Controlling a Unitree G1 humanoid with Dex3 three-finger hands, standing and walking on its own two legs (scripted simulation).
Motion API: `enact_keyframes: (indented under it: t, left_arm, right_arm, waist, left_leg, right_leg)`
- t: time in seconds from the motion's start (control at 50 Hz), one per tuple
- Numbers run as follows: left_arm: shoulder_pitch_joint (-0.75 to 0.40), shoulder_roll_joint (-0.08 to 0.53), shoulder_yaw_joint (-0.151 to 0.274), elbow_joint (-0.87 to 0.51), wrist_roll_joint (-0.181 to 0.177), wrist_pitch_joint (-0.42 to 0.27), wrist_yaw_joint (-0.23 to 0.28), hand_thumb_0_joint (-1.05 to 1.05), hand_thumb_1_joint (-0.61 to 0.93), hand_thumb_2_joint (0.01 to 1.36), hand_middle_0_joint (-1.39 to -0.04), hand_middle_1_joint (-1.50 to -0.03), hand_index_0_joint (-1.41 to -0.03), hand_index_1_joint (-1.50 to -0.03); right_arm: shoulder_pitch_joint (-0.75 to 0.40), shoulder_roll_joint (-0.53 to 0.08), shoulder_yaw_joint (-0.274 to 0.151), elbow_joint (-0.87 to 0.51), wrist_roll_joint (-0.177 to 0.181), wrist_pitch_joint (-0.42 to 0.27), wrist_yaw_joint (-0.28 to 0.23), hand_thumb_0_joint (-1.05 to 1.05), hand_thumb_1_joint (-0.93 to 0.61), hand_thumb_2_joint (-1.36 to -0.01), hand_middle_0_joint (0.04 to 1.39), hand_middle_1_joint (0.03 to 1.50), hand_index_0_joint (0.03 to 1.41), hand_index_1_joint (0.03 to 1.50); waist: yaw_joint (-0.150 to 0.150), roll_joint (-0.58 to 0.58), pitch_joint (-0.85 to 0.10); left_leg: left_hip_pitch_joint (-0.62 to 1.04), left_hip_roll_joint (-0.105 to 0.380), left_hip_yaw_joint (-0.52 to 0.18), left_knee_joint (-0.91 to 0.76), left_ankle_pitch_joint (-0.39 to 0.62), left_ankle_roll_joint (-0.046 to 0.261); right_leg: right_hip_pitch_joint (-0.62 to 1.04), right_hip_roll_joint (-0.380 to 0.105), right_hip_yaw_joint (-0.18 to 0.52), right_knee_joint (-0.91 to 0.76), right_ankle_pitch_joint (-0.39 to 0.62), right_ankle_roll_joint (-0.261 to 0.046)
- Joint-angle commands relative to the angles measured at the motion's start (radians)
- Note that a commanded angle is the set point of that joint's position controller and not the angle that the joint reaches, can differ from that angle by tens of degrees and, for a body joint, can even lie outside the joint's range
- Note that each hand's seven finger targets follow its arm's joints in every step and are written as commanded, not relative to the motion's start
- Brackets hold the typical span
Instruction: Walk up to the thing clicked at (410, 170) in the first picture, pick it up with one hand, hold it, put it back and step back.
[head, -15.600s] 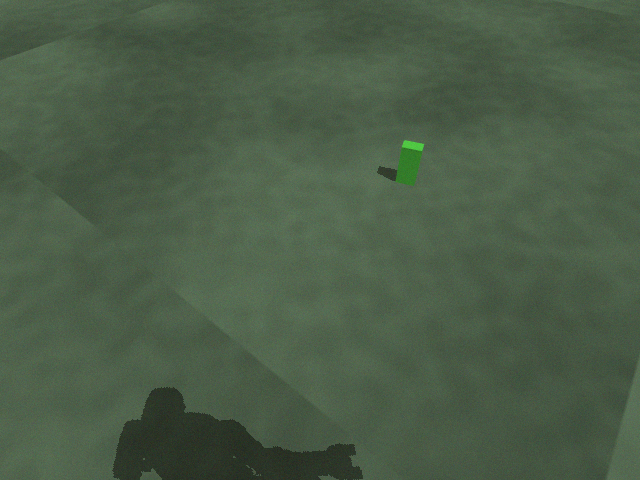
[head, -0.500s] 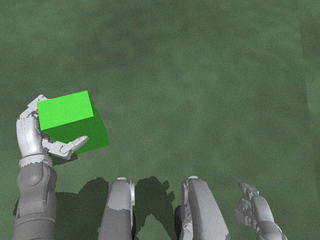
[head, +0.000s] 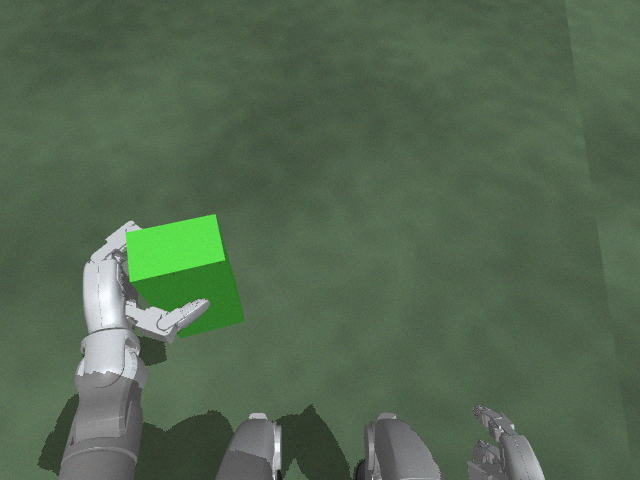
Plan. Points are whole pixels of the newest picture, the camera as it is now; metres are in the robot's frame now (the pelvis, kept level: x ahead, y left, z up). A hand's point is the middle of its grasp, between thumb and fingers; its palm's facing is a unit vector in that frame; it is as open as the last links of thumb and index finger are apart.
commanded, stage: hold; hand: left
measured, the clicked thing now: (195, 284) +0.35 +0.16 +0.01
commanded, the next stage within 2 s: crouch in 1.18 s
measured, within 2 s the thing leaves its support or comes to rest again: neither
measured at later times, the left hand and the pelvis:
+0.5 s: hand (166, 242) +0.36 +0.18 +0.09, palm faces +0.23 -0.97 -0.03, open 9.9 cm; pelvis +0.03 -0.01 +0.05, yaw +0 degrees
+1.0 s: hand (169, 242) +0.35 +0.17 +0.11, palm faces +0.25 -0.97 -0.03, open 9.9 cm; pelvis +0.03 -0.01 +0.06, yaw +0 degrees
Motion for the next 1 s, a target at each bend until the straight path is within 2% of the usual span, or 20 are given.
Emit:
enact_keyframes:
  t: [0.0, 0.04, 0.14, 0.18, 0.22, 0.24, 0.26, 0.28, 0.32, 0.36, 0.42, 0.52, 0.54, 0.62, 0.66, 0.68, 0.76, 0.8, 0.84, 0.98]
  left_arm:
    - [-0.226, 0.121, 0.052, -0.227, -0.026, -0.096, -0.005, 0.000, 0.153, 1.334, -1.403, -1.551, -1.431, -1.545]
    - [-0.279, 0.120, 0.046, -0.297, -0.031, -0.104, 0.000, 0.000, 0.123, 1.328, -1.378, -1.543, -1.407, -1.537]
    - [-0.220, 0.087, 0.035, -0.231, -0.033, -0.100, 0.004, 0.000, 0.110, 1.326, -1.348, -1.523, -1.377, -1.518]
    - [-0.241, 0.094, 0.039, -0.217, -0.030, -0.108, 0.005, 0.000, 0.124, 1.271, -1.311, -1.474, -1.340, -1.467]
    - [-0.338, 0.116, 0.025, -0.322, -0.021, -0.120, 0.012, 0.000, 0.123, 1.263, -1.301, -1.467, -1.330, -1.459]
    - [-0.255, 0.124, 0.051, -0.232, -0.018, -0.108, 0.015, 0.000, 0.124, 1.263, -1.298, -1.461, -1.324, -1.456]
    - [-0.314, 0.112, 0.019, -0.316, -0.018, -0.116, 0.013, 0.000, 0.114, 1.257, -1.288, -1.454, -1.316, -1.447]
    - [-0.289, 0.116, 0.039, -0.280, -0.024, -0.114, 0.015, 0.000, 0.086, 1.253, -1.281, -1.444, -1.303, -1.443]
    - [-0.290, 0.087, 0.016, -0.298, -0.032, -0.114, 0.014, 0.000, 0.081, 1.241, -1.266, -1.434, -1.290, -1.431]
    - [-0.225, 0.103, 0.037, -0.243, -0.027, -0.099, 0.015, 0.000, 0.078, 1.239, -1.256, -1.426, -1.281, -1.424]
    - [-0.272, 0.080, 0.008, -0.266, -0.026, -0.102, 0.013, 0.000, 0.068, 1.247, -1.269, -1.442, -1.295, -1.438]
    - [-0.216, 0.070, 0.034, -0.165, -0.026, -0.092, 0.018, 0.000, 0.088, 1.281, -1.285, -1.473, -1.315, -1.466]
    - [-0.292, 0.088, 0.023, -0.274, -0.024, -0.105, 0.019, 0.000, 0.092, 1.285, -1.284, -1.472, -1.314, -1.466]
    - [-0.267, 0.097, 0.045, -0.223, -0.024, -0.106, 0.020, 0.000, 0.069, 1.295, -1.305, -1.494, -1.333, -1.490]
    - [-0.269, 0.068, 0.020, -0.230, -0.029, -0.112, 0.019, 0.000, 0.056, 1.299, -1.298, -1.493, -1.325, -1.491]
    - [-0.295, 0.091, 0.041, -0.251, -0.028, -0.116, 0.026, 0.000, 0.043, 1.290, -1.291, -1.482, -1.317, -1.482]
    - [-0.289, 0.094, 0.024, -0.266, -0.019, -0.122, 0.027, 0.000, 0.030, 1.278, -1.282, -1.472, -1.305, -1.474]
    - [-0.244, 0.056, 0.007, -0.202, -0.025, -0.118, 0.022, 0.000, 0.028, 1.278, -1.285, -1.473, -1.310, -1.474]
    - [-0.301, 0.084, 0.021, -0.253, -0.027, -0.126, 0.022, 0.000, 0.031, 1.280, -1.288, -1.473, -1.310, -1.476]
    - [-0.246, 0.055, 0.004, -0.207, -0.023, -0.128, 0.023, 0.000, 0.032, 1.269, -1.284, -1.468, -1.308, -1.468]
  right_arm:
    - [0.010, -0.154, -0.060, -0.111, -0.003, -0.044, -0.009, 0.000, -0.910, -0.896, 0.199, 0.300, 0.200, 0.300]
    - [0.009, -0.142, -0.052, -0.123, -0.003, -0.044, -0.008, 0.000, -0.913, -0.898, 0.199, 0.300, 0.200, 0.300]
    - [0.032, -0.138, -0.052, -0.105, -0.008, -0.038, -0.008, 0.000, -0.910, -0.897, 0.199, 0.300, 0.200, 0.300]
    - [0.023, -0.137, -0.049, -0.109, -0.009, -0.035, -0.008, 0.000, -0.899, -0.894, 0.199, 0.300, 0.199, 0.300]
    - [0.014, -0.135, -0.048, -0.123, -0.011, -0.035, -0.012, 0.000, -0.904, -0.895, 0.199, 0.300, 0.200, 0.300]
    - [0.029, -0.137, -0.048, -0.099, -0.011, -0.031, -0.014, 0.000, -0.904, -0.896, 0.199, 0.300, 0.199, 0.300]
    - [0.020, -0.129, -0.044, -0.115, -0.012, -0.033, -0.014, 0.000, -0.904, -0.896, 0.199, 0.300, 0.199, 0.300]
    - [0.032, -0.137, -0.049, -0.102, -0.013, -0.032, -0.016, 0.000, -0.908, -0.898, 0.199, 0.300, 0.199, 0.300]
    - [0.022, -0.127, -0.044, -0.109, -0.012, -0.032, -0.016, 0.000, -0.905, -0.897, 0.199, 0.300, 0.199, 0.300]
    - [0.039, -0.135, -0.050, -0.093, -0.013, -0.026, -0.020, 0.000, -0.906, -0.897, 0.199, 0.300, 0.199, 0.300]
    - [0.028, -0.130, -0.046, -0.101, -0.014, -0.024, -0.016, 0.000, -0.906, -0.896, 0.199, 0.300, 0.200, 0.300]
    - [0.028, -0.131, -0.052, -0.094, -0.015, -0.012, -0.009, 0.000, -0.902, -0.895, 0.199, 0.300, 0.200, 0.300]
    - [0.021, -0.137, -0.055, -0.105, -0.015, -0.012, -0.007, 0.000, -0.900, -0.895, 0.199, 0.300, 0.200, 0.300]
    - [0.018, -0.132, -0.051, -0.098, -0.014, -0.005, -0.007, 0.000, -0.907, -0.897, 0.199, 0.300, 0.200, 0.300]
    - [0.013, -0.126, -0.047, -0.101, -0.018, -0.004, -0.004, 0.000, -0.908, -0.898, 0.199, 0.300, 0.200, 0.300]
    - [0.012, -0.130, -0.049, -0.101, -0.017, -0.004, -0.005, 0.000, -0.904, -0.897, 0.199, 0.300, 0.200, 0.300]
    - [0.010, -0.132, -0.050, -0.097, -0.018, -0.001, -0.006, 0.000, -0.908, -0.898, 0.199, 0.300, 0.200, 0.300]
    - [0.005, -0.132, -0.048, -0.099, -0.018, -0.003, -0.005, 0.000, -0.906, -0.898, 0.199, 0.300, 0.200, 0.300]
    - [0.007, -0.134, -0.048, -0.095, -0.016, -0.002, -0.008, 0.000, -0.912, -0.900, 0.199, 0.300, 0.200, 0.300]
    - [-0.014, -0.131, -0.047, -0.102, -0.015, -0.001, -0.002, 0.000, -0.906, -0.899, 0.199, 0.300, 0.200, 0.300]
  waist:
    - [0.002, 0.049, -0.329]
    - [0.005, 0.060, -0.361]
    - [-0.006, 0.026, -0.299]
    - [-0.006, 0.020, -0.290]
    - [-0.001, 0.061, -0.319]
    - [0.005, 0.032, -0.288]
    - [0.006, 0.058, -0.311]
    - [-0.003, 0.051, -0.318]
    - [-0.004, 0.044, -0.305]
    - [0.004, 0.023, -0.316]
    - [-0.001, 0.035, -0.311]
    - [0.004, -0.001, -0.243]
    - [0.007, 0.028, -0.269]
    - [0.009, 0.018, -0.257]
    - [0.002, 0.021, -0.254]
    - [0.006, 0.030, -0.264]
    - [0.005, 0.037, -0.269]
    - [-0.001, 0.006, -0.239]
    - [-0.002, 0.019, -0.259]
    - [0.001, 0.004, -0.212]
  left_leg:
    - [0.308, -0.020, -0.029, -0.265, 0.216, -0.002]
    - [0.343, -0.023, -0.025, -0.274, 0.262, -0.003]
    - [0.377, -0.019, -0.024, -0.317, 0.311, -0.005]
    - [0.381, -0.021, -0.019, -0.330, 0.311, -0.004]
    - [0.423, -0.025, -0.012, -0.344, 0.327, -0.005]
    - [0.428, -0.022, -0.014, -0.354, 0.336, -0.006]
    - [0.441, -0.025, -0.006, -0.353, 0.354, -0.005]
    - [0.462, -0.024, -0.008, -0.357, 0.369, -0.005]
    - [0.468, -0.027, -0.005, -0.370, 0.371, -0.004]
    - [0.477, -0.026, 0.000, -0.368, 0.404, -0.001]
    - [0.503, -0.023, -0.005, -0.384, 0.448, -0.004]
    - [0.478, -0.024, 0.006, -0.408, 0.422, -0.002]
    - [0.512, -0.022, 0.005, -0.420, 0.439, -0.006]
    - [0.524, -0.028, 0.013, -0.430, 0.449, -0.003]
    - [0.532, -0.026, 0.014, -0.434, 0.451, -0.003]
    - [0.538, -0.026, 0.012, -0.442, 0.441, -0.004]
    - [0.569, -0.024, 0.016, -0.455, 0.446, -0.005]
    - [0.553, -0.025, 0.012, -0.463, 0.440, -0.005]
    - [0.572, -0.025, 0.016, -0.464, 0.443, -0.003]
    - [0.571, -0.027, 0.019, -0.498, 0.392, -0.006]
  right_leg:
    - [0.216, 0.034, 0.009, -0.206, 0.230, -0.031]
    - [0.259, 0.036, 0.010, -0.220, 0.271, -0.031]
    - [0.293, 0.043, 0.003, -0.259, 0.310, -0.033]
    - [0.312, 0.040, 0.007, -0.276, 0.318, -0.031]
    - [0.347, 0.034, 0.015, -0.294, 0.335, -0.030]
    - [0.349, 0.037, 0.010, -0.299, 0.336, -0.029]
    - [0.369, 0.033, 0.020, -0.310, 0.363, -0.028]
    - [0.376, 0.036, 0.017, -0.314, 0.375, -0.028]
    - [0.403, 0.036, 0.017, -0.329, 0.386, -0.025]
    - [0.433, 0.036, 0.023, -0.344, 0.426, -0.021]
    - [0.443, 0.037, 0.016, -0.349, 0.449, -0.024]
    - [0.467, 0.038, 0.016, -0.381, 0.445, -0.019]
    - [0.477, 0.038, 0.015, -0.380, 0.448, -0.023]
    - [0.511, 0.037, 0.020, -0.393, 0.475, -0.017]
    - [0.505, 0.038, 0.020, -0.401, 0.470, -0.018]
    - [0.510, 0.039, 0.018, -0.403, 0.462, -0.018]
    - [0.518, 0.039, 0.022, -0.417, 0.461, -0.020]
    - [0.526, 0.042, 0.017, -0.416, 0.458, -0.018]
    - [0.534, 0.038, 0.023, -0.429, 0.468, -0.017]
    - [0.539, 0.041, 0.018, -0.452, 0.418, -0.017]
